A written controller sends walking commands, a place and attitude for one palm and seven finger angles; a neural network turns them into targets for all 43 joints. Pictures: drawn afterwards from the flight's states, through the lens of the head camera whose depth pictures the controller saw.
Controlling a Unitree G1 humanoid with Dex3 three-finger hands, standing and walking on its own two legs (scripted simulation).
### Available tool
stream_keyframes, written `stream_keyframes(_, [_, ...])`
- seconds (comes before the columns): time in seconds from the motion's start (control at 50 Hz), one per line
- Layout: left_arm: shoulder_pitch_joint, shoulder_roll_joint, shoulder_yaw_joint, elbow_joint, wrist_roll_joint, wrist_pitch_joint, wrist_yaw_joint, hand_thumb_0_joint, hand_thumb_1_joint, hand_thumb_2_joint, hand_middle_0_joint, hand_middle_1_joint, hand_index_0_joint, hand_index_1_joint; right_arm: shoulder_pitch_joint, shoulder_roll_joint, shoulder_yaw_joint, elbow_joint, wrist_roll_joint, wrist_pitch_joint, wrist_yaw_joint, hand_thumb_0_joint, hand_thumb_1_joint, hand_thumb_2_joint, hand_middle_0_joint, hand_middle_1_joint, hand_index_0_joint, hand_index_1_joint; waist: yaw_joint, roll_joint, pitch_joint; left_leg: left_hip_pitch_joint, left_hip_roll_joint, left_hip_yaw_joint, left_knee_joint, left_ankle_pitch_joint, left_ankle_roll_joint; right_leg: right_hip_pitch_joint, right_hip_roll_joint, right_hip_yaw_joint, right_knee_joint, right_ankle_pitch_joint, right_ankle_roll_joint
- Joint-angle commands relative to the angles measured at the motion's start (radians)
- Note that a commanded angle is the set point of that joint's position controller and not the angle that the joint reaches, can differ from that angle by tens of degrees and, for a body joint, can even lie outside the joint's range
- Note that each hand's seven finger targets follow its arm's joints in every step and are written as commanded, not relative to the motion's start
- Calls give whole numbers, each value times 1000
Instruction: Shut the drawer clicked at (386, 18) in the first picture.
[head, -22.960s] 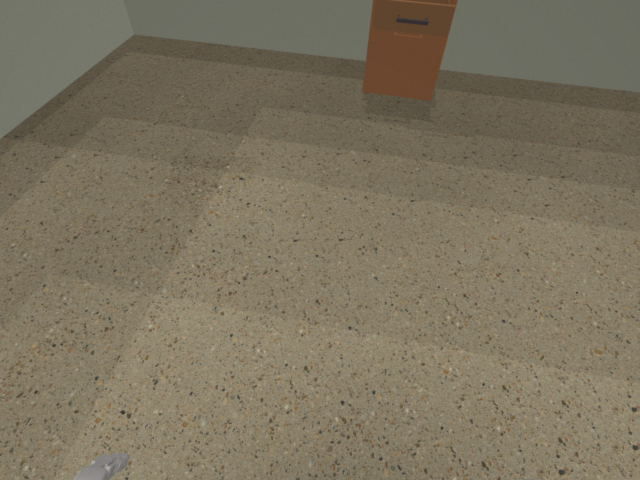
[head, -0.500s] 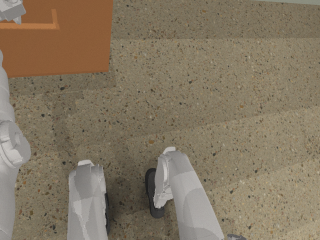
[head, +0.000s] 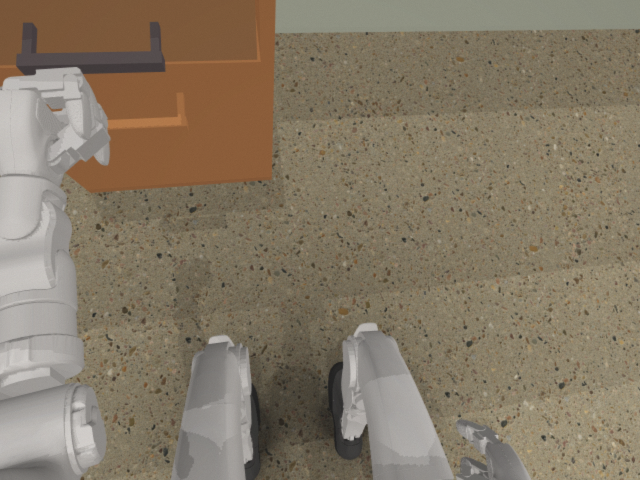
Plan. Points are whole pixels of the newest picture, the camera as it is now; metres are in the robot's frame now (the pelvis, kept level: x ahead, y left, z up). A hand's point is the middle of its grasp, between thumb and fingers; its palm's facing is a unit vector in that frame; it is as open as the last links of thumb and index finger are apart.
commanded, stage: draw the hand back to the body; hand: left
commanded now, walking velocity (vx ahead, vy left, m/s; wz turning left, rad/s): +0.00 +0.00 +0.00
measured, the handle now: (94, 48) +0.62 +0.26 -0.04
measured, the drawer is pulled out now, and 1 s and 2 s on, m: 0.00 0.00 0.00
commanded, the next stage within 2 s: step back with the hand held close in 1.16 s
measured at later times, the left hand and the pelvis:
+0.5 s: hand out of the picture +0.34 +0.24 +0.19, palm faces +0.23 -0.93 -0.30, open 3.3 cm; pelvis +0.07 +0.01 +0.17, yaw +5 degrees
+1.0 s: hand out of the picture +0.24 +0.25 +0.38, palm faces +0.46 -0.78 -0.42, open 3.3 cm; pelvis +0.09 -0.01 +0.21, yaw +5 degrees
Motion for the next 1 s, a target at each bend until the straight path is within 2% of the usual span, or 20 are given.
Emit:
stream_keyframes(0.0, [-163,193,24,-381,-83,-17,37,0,900,900,-1400,-1600,-1400,-1600,128,-192,-85,-59,27,-91,-48,0,-900,-900,200,300,200,300,16,89,-746,629,-19,-49,-343,428,-9,605,30,41,-312,325,-16])
stream_keyframes(0.04, [-103,140,-15,-421,-88,-47,51,0,900,900,-1400,-1600,-1400,-1600,119,-180,-88,-43,26,-129,-62,0,-900,-900,200,300,200,300,26,134,-719,721,-24,-48,-395,453,-20,616,28,35,-352,328,-19])
stream_keyframes(0.1, [13,23,-105,-326,-88,-80,50,0,900,900,-1400,-1600,-1400,-1600,112,-174,-96,-20,26,-162,-73,0,-900,-900,200,300,200,300,14,72,-555,775,-27,-46,-472,410,-27,606,30,16,-427,274,-18])
stream_keyframes(0.12, [30,-8,-140,-297,-82,-87,44,0,900,900,-1400,-1600,-1400,-1600,107,-169,-95,-17,27,-170,-76,0,-900,-900,200,300,200,300,11,92,-500,784,-32,-37,-492,395,-25,606,29,17,-453,267,-20])
stream_keyframes(0.18, [115,-25,-159,-243,-77,-102,27,0,900,900,-1400,-1600,-1400,-1600,92,-169,-96,-38,27,-179,-81,0,-900,-900,200,300,200,300,34,53,-401,811,-41,-26,-570,353,-26,675,28,12,-517,245,-23])
stream_keyframes(0.24, [231,4,-130,-321,-87,-120,17,0,900,900,-1400,-1600,-1400,-1600,73,-163,-97,-85,31,-177,-83,0,-900,-900,200,300,200,300,83,107,-411,931,-43,-13,-642,458,-31,787,27,11,-562,323,-34])
stream_keyframes(0.26, [278,-14,-140,-350,-98,-121,13,0,900,900,-1400,-1600,-1400,-1600,67,-158,-97,-104,32,-177,-83,0,-900,-900,200,300,200,300,88,91,-404,957,-43,-10,-663,490,-31,829,26,8,-579,352,-31])
stream_keyframes(0.28, [364,117,-139,-352,41,-18,122,0,900,900,-1400,-1600,-1400,-1600,46,-149,-104,-142,31,-127,-92,0,-900,-900,200,300,200,300,154,117,-488,1084,-46,-2,-766,526,-41,943,4,44,-641,349,-53])
stream_keyframes(0.3, [389,29,-187,-449,41,31,178,0,900,900,-1400,-1600,-1400,-1600,39,-123,-99,-189,34,-111,-101,0,-900,-900,200,300,200,300,122,112,-415,1112,-45,5,-797,543,-41,960,5,34,-674,370,-48])
stream_keyframes(0.38, [492,41,-197,-609,76,135,306,0,900,900,-1400,-1600,-1400,-1600,13,-113,-77,-215,31,-100,-134,0,-900,-900,200,300,200,300,116,102,-315,1194,-25,-6,-880,592,-39,1070,-1,28,-758,412,-42])
stream_keyframes(0.4, [524,34,-201,-616,79,152,324,0,900,900,-1400,-1600,-1400,-1600,14,-112,-73,-216,29,-105,-140,0,-900,-900,200,300,200,300,114,68,-289,1202,-23,-2,-900,585,-34,1104,-1,27,-783,422,-39])
stream_keyframes(0.48, [566,16,-218,-671,83,189,355,0,900,900,-1400,-1600,-1400,-1600,-5,-111,-63,-201,27,-141,-157,0,-900,-900,200,300,200,300,113,56,-201,1283,-18,-3,-983,615,-29,1199,-6,28,-870,461,-35])
stream_keyframes(0.54, [673,-3,-217,-719,80,201,352,0,900,900,-1400,-1600,-1400,-1600,-19,-107,-58,-190,27,-174,-157,0,-900,-900,200,300,200,300,132,34,-159,1353,-13,-9,-1040,670,-32,1260,-5,21,-921,485,-34])
stream_keyframes(0.56, [701,-5,-219,-765,79,200,348,0,900,900,-1400,-1600,-1400,-1600,-26,-105,-57,-186,26,-187,-153,0,-900,-900,200,300,200,300,141,66,-165,1384,-12,-10,-1056,704,-36,1285,-9,22,-937,502,-36])
stream_keyframes(0.62, [834,10,-182,-838,73,205,339,0,900,900,-1400,-1600,-1400,-1600,-37,-101,-56,-173,24,-221,-142,0,-900,-900,200,300,200,300,160,28,-123,1419,-8,-13,-1097,768,-41,1353,-10,19,-984,546,-34])
stream_keyframes(0.68, [901,21,-137,-904,65,202,330,0,900,900,-1400,-1600,-1400,-1600,-59,-94,-57,-159,21,-236,-135,0,-900,-900,200,300,200,300,166,-25,-73,1435,-11,10,-1138,733,-33,1401,-11,20,-1033,573,-27])
stream_keyframes(0.72, [931,45,-97,-936,61,195,327,0,900,900,-1400,-1600,-1400,-1600,-72,-92,-55,-144,16,-249,-131,0,-900,-900,200,300,200,300,174,-8,-26,1431,-18,20,-1162,687,-30,1425,-10,25,-1064,567,-29])
stream_keyframes(0.84, [1019,55,-40,-1129,55,161,323,0,900,900,-1400,-1600,-1400,-1600,-89,-74,-57,-127,10,-300,-125,0,-900,-900,200,300,200,300,189,40,-23,1491,-26,39,-1199,702,-25,1485,-11,34,-1107,609,-26])
stream_keyframes(0.96, [1091,78,32,-1256,57,117,325,0,900,900,-1400,-1600,-1400,-1600,-102,-65,-66,-110,10,-346,-122,0,-900,-900,200,300,200,300,204,33,17,1508,-23,46,-1216,686,-23,1491,-9,38,-1127,611,-24])
stream_keyframes(0.98, [1116,43,16,-1176,60,119,323,0,900,900,-1400,-1600,-1400,-1600,-98,-64,-66,-92,7,-346,-121,0,-900,-900,200,300,200,300,198,10,57,1497,-25,51,-1218,656,-23,1470,-6,37,-1135,591,-23])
